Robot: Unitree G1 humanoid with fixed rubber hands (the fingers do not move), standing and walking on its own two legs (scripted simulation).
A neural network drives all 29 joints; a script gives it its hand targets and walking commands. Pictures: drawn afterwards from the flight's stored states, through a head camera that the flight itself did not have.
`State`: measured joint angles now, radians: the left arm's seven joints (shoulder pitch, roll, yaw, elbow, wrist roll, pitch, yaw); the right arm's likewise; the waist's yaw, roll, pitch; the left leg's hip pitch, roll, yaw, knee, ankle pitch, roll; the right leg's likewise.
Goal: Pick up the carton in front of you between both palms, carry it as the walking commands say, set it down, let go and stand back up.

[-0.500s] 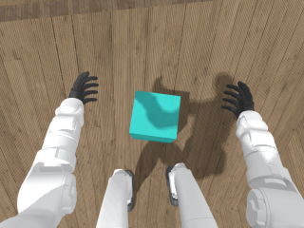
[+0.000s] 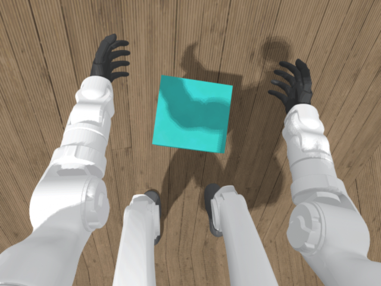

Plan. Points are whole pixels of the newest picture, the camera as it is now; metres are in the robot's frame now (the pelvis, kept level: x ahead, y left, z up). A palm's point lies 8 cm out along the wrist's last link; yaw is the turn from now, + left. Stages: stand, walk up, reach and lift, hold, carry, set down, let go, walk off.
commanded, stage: reach and lift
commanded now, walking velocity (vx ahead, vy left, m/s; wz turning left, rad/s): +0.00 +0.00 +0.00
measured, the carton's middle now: (189, 119) +0.46 -0.04 -0.47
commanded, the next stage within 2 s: none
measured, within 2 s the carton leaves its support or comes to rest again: leaves its support in 1.44 s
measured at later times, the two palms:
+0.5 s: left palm (128, 105) +0.49 +0.14 -0.35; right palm (255, 121) +0.43 -0.23 -0.35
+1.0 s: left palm (136, 109) +0.49 +0.12 -0.40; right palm (248, 122) +0.43 -0.22 -0.40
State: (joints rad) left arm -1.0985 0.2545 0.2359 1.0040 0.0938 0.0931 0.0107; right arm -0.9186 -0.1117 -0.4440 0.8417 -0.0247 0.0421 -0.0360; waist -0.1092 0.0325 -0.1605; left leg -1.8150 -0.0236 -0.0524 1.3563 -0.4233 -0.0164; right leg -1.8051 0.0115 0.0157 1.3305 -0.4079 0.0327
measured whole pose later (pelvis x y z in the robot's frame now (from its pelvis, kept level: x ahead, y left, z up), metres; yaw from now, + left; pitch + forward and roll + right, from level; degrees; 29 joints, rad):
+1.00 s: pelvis -0.05 +0.00 -0.22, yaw -1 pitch +39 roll -2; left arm -1.37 0.36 -0.03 1.14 -0.19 0.02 0.11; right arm -1.24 -0.26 -0.16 1.08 0.25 -0.03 -0.13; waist -0.09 0.00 0.27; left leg -2.30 -0.04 -0.05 2.18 -0.56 -0.03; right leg -2.30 0.03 0.02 2.14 -0.53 0.05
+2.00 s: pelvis -0.05 +0.00 -0.12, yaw +0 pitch +42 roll -1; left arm -1.07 0.02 0.41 0.84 0.21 0.30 0.06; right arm -0.99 0.00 -0.52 0.72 -0.19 0.32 -0.07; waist -0.06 0.03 -0.17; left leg -2.05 -0.13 -0.08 1.83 -0.51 -0.06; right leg -2.06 0.10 0.09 1.80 -0.48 0.08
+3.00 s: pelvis +0.05 +0.00 +0.15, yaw +0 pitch +14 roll +0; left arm -0.32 -0.14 0.28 0.55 0.18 0.33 0.05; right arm -0.32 0.12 -0.31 0.54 -0.18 0.34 -0.05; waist -0.02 0.01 -0.18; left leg -0.67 -0.08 -0.14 0.78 -0.36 -0.02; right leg -0.69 0.07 0.14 0.78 -0.34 0.02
